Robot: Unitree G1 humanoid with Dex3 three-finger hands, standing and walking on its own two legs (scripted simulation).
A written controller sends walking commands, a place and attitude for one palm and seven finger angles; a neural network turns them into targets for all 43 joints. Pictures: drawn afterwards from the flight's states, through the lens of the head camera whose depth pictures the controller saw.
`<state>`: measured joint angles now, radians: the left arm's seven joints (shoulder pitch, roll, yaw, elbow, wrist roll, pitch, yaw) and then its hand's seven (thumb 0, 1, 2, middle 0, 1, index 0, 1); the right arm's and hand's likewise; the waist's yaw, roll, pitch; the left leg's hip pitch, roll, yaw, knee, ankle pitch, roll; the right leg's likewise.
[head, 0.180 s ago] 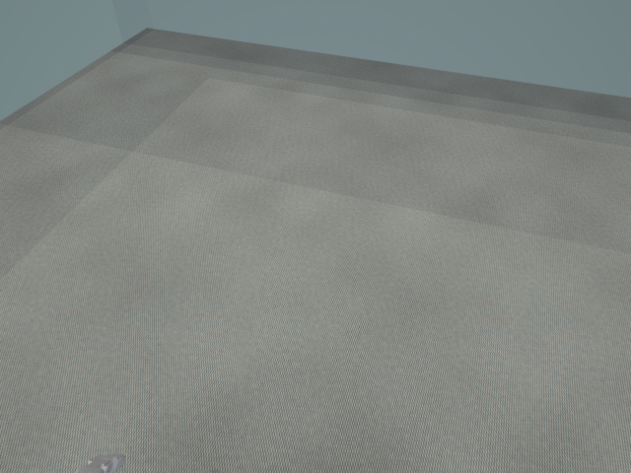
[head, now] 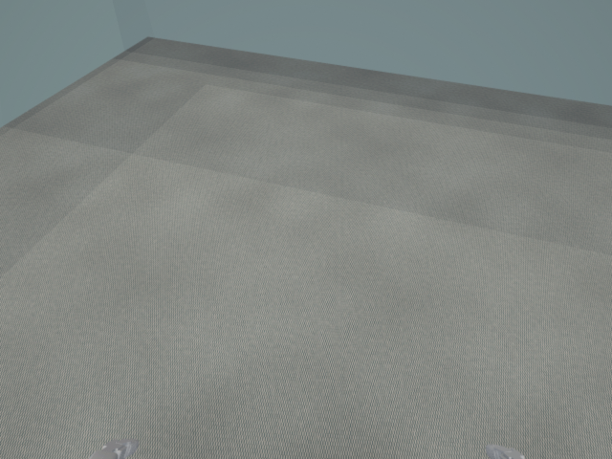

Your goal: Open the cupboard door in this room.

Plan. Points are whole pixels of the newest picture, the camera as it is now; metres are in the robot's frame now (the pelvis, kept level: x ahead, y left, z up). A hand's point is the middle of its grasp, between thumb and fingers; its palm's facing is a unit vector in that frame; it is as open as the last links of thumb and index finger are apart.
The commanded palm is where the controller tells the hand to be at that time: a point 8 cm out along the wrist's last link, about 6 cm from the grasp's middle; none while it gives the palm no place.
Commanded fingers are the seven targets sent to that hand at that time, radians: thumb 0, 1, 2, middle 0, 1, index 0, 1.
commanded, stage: stand and wait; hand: left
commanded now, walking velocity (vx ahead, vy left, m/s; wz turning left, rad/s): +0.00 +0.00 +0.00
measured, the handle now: out of the picture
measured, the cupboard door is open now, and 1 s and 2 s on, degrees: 0 0 0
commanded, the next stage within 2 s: turn or walk to find it in 0.72 s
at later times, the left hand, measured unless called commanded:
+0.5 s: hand out of the picture +0.05 +0.24 -0.15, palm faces -0.02 -0.94 -0.33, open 7.4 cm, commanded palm none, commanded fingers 0.00 0.90 0.90 -0.20 -0.30 -0.20 -0.30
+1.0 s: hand out of the picture +0.04 +0.22 -0.17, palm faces +0.04 -0.96 -0.29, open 7.3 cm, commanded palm none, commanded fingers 0.00 0.90 0.90 -0.20 -0.30 -0.20 -0.30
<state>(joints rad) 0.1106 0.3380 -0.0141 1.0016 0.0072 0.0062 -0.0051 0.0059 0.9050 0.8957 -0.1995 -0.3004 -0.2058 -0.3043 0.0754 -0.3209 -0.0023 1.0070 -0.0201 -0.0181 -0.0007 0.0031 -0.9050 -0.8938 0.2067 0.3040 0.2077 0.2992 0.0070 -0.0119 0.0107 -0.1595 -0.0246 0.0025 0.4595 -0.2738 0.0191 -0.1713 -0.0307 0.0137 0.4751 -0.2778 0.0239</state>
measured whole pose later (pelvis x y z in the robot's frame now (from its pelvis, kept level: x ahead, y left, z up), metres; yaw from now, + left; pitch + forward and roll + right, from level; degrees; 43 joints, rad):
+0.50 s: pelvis -0.02 -0.01 +0.00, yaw +0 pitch -2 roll +0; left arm 0.15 0.35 -0.01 1.08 0.01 0.01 -0.01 0.01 0.91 0.90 -0.20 -0.30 -0.21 -0.30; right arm 0.13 -0.34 -0.01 1.11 -0.01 -0.01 0.00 0.00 -0.91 -0.89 0.21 0.30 0.21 0.30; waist 0.00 -0.01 0.04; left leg -0.14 -0.01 -0.01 0.40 -0.21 0.00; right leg -0.15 -0.01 0.01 0.41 -0.22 0.01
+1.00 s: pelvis -0.03 -0.01 +0.00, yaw +4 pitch -1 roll -1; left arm 0.15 0.29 0.00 1.01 0.01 0.03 0.01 0.00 0.91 0.90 -0.20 -0.30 -0.20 -0.30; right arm 0.17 -0.29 -0.01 1.05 -0.02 0.03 0.00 0.00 -0.91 -0.89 0.20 0.30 0.20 0.30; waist -0.01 0.00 0.03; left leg -0.28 -0.02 -0.06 0.54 -0.25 0.00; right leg -0.24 -0.03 -0.05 0.51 -0.26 0.01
